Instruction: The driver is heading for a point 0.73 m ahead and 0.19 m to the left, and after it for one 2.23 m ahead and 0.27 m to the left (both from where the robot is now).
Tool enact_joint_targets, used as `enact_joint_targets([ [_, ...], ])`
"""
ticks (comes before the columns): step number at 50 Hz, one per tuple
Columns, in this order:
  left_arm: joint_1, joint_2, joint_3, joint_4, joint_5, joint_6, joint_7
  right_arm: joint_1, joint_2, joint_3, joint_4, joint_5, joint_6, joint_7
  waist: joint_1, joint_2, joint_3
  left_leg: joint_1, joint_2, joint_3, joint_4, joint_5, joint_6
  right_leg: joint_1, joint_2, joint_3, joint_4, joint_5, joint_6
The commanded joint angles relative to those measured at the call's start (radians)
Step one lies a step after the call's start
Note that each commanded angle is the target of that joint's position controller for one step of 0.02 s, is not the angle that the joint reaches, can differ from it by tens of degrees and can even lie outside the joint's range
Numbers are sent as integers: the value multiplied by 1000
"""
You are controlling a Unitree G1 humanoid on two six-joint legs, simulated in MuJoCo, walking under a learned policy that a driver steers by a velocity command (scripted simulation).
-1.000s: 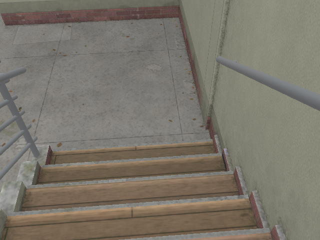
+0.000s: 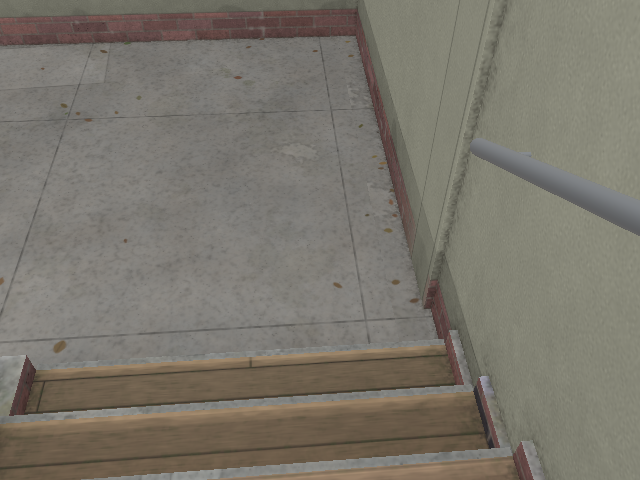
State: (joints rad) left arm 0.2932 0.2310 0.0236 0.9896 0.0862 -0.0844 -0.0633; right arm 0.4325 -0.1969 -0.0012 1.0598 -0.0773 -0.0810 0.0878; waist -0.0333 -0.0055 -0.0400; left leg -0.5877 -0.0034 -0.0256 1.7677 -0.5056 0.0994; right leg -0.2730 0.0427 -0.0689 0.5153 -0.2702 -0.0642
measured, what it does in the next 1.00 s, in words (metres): goes down, turning left: left foot 0.16 m lower, then right foot 0.16 m lower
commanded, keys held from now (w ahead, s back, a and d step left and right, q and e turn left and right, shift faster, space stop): w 0.06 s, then w+q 0.82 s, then w+e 0.12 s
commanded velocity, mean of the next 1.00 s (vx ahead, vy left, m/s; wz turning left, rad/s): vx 0.50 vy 0.00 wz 0.39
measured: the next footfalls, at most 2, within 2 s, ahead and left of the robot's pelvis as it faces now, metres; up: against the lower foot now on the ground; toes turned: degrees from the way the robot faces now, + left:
left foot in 0.34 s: +0.32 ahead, +0.14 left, -0.16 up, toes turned +12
right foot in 0.76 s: +0.60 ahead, -0.02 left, -0.32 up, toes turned +20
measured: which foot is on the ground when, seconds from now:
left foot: up 0.00-0.32, down 0.34-0.78, up 0.80-1.00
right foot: down 0.00-0.34, up 0.36-0.74, down 0.76-1.00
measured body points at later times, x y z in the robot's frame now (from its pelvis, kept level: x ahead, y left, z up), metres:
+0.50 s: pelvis +0.30 +0.06 -0.17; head +0.30 +0.07 +0.28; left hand +0.32 +0.30 -0.32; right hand +0.31 -0.18 -0.31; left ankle +0.28 +0.13 -0.89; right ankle +0.32 -0.09 -0.78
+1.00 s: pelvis +0.57 +0.06 -0.34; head +0.57 +0.07 +0.11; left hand +0.41 +0.24 -0.49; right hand +0.77 -0.10 -0.46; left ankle +0.63 +0.25 -0.97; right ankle +0.56 -0.03 -1.06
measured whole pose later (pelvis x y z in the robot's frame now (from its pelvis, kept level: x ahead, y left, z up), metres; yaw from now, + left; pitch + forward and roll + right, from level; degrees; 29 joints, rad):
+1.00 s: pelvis +0.57 +0.06 -0.34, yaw +25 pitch +2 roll -2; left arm 0.49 0.20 0.01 1.04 0.09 -0.11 -0.04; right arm 0.24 -0.23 -0.02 0.90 -0.08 -0.08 0.11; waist 0.06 0.02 -0.07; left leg -0.88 0.10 -0.01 1.18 0.08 0.07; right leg -0.25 0.05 -0.12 0.61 -0.41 -0.08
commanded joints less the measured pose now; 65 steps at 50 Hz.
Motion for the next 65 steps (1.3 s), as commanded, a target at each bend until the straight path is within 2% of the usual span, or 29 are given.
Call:
enact_joint_targets([
  [1, 58, -71, -35, -10, -5, -20, 28, -143, -18, -15, -118, -28, -16, -13, -4, -39, 120, -311, 152, -76, -426, 361, 58, 1, -278, 246, -134, 342, -243],
  [7, 208, -87, -66, 36, -18, -64, 86, -215, -14, 9, -112, -36, -8, -3, 75, 58, 37, -38, 157, -31, -1134, 1122, -23, -189, -129, 85, 141, 92, -120],
  [9, 158, -13, -59, 37, 15, -51, 53, -250, -26, 5, -155, -26, 13, -5, 17, -46, 83, 321, 84, 72, -1014, 1062, -28, -506, -131, 91, 112, -4, -121],
  [14, 330, 33, -49, 120, -26, -19, 72, -405, -63, -1, -206, 0, 16, -29, 113, 15, 172, 95, 122, 48, -1349, 669, -44, 56, -289, 225, 301, 185, -159],
  [17, 336, 70, -17, 150, 43, 7, -25, 195, -234, -94, -25, 1, -4, -24, -113, 170, -5, 842, 65, 153, -1300, 1063, 90, -220, -117, 25, 958, 371, -49],
  [18, 446, -71, -44, 137, 24, 8, -53, 340, -328, -116, -1, -2, 5, -13, -100, 366, -286, 1280, 289, -124, -1081, 1620, 361, -529, -18, -32, 1474, -496, 70],
  [19, 213, -10, -28, 13, -17, -12, -51, 455, -318, -132, 45, -4, -3, -6, -207, 222, -286, 1412, 362, -371, -1134, 1439, 392, -819, -14, 65, 1568, -598, 116],
  [21, -48, 40, -13, -122, -53, -39, 5, 202, -205, -99, 17, -16, -13, -9, -120, -86, -9, 977, 397, -434, -1296, 586, 288, -972, -108, 161, 1275, -326, 59],
  [23, 28, -21, -22, -63, 26, -30, 49, -101, 25, -10, -82, -11, -27, -14, 69, -64, 142, 314, 265, -292, -1389, 427, 236, -616, -224, 233, 804, 52, -29],
  [24, 28, -46, -22, -38, 42, -15, 47, -150, 30, -3, -113, 17, -30, -23, 61, -14, 200, 60, 215, -198, -1442, 421, 251, -426, -221, 171, 573, 175, -24],
  [27, 46, -91, -43, -56, 13, 4, 16, 4, -69, -10, -50, 5, -50, -21, 74, 48, 83, -145, 118, -171, -1280, 501, 231, -127, -126, 58, 595, 358, 21],
  [30, -136, -15, -47, -134, 6, 7, 14, 48, -38, 3, -53, -3, -78, -62, -22, -17, 50, -54, 17, -152, -1061, 269, 139, -158, -140, 137, 125, 833, 64],
  [37, -100, 88, -9, -166, -36, 18, 25, 136, -146, -14, -83, 7, -11, -36, 17, -4, 131, 147, 21, -413, -706, 162, 138, 104, -92, 96, -332, 540, 39],
  [38, 66, 166, 35, -133, -48, -2, 30, 107, -157, -20, -100, -19, -5, -3, 106, -9, 45, 71, -1, -398, -513, 393, 103, 345, -114, 81, -227, 541, -30],
  [40, 345, 298, 76, -76, -5, -9, 3, 388, 64, 21, -99, 45, -28, 42, 110, -289, -355, -544, -192, -101, 432, -349, -58, 1052, -536, 404, 222, 1447, -442],
  [42, 223, 218, 78, -89, 13, 4, -7, 38, -73, -14, -229, 53, -23, 8, 166, -68, -56, -902, -46, -95, 445, -118, -90, 705, -601, 535, 16, 811, -394],
  [43, 122, 15, 12, -105, 16, 3, -8, 37, -66, -8, -204, 23, -6, -2, 93, 83, -3, -745, 50, -163, 185, 104, -60, 458, -508, 390, -22, 561, -295],
  [45, 76, -95, -29, -70, 5, -6, 17, -36, 6, 0, -197, 3, 2, 8, -8, 1, 174, -415, 158, -107, -150, 336, 0, -85, -326, 193, -148, 462, -205],
  [47, 98, -79, -32, -39, -29, -45, 46, -78, -8, -9, -173, -32, 2, 33, 48, 15, 156, -207, 118, -15, -692, 730, 10, -279, -211, 86, -146, 236, -218],
  [49, 242, 45, -18, 51, 6, -52, 23, -199, 15, -8, -194, -1, -3, 39, 59, -86, 110, -61, 91, 50, -651, 720, -32, -349, -234, 177, -139, 243, -232],
  [51, 186, 99, -7, 33, 22, -54, 8, -151, -3, -3, -195, -32, -2, 27, -2, -41, 60, -3, 66, 36, -651, 687, -50, -308, -255, 202, -46, 355, -233],
  [52, 132, 122, 11, -35, -143, -24, 42, -244, -34, -30, -213, 67, 51, -44, -35, -37, 51, 93, 43, 81, -748, 566, -59, -233, -274, 224, -90, 510, -164],
  [53, 210, 87, 5, -1, -151, -18, 64, -339, -52, -29, -220, 66, 56, -67, 22, -18, 79, -31, 93, -18, -800, 728, -53, -84, -280, 314, -15, 336, -159],
  [54, 279, 36, -18, 87, 3, -51, 39, -365, -4, 13, -260, -59, 33, -40, 62, -83, 141, -388, 140, -126, -874, 633, -89, 166, -327, 399, 109, 290, -206],
  [57, 694, -74, -20, 202, -2, -47, 92, -593, 19, 20, -315, -55, 8, -19, 270, 13, 92, -840, 133, -130, -1126, 574, -134, 689, -294, 554, 257, 253, -238],
  [60, 864, -141, -37, 262, -33, -19, 102, -744, -10, 4, -332, -22, -9, -8, 322, -36, 89, -668, 68, 28, -1072, 501, -93, 523, -187, 536, 252, 298, -190],
  [61, 704, -182, -58, 215, -15, -15, 94, -760, 27, 31, -322, -27, -13, 3, 290, 6, 133, -400, 125, -16, -1215, 775, -91, 267, -137, 452, 239, 167, -156],
  [63, 502, -16, -24, 138, -8, -6, 47, -688, 22, 38, -310, 6, 8, 28, 227, -13, 151, 126, 65, 73, -1259, 856, -92, -172, -129, 371, 137, 11, -172],
  [65, 479, 13, -6, 144, -17, -15, 35, -646, -13, 26, -326, -13, 18, 23, 190, -79, 139, 354, 63, 59, -1359, 674, -74, -177, -106, 339, 186, -7, -143],
])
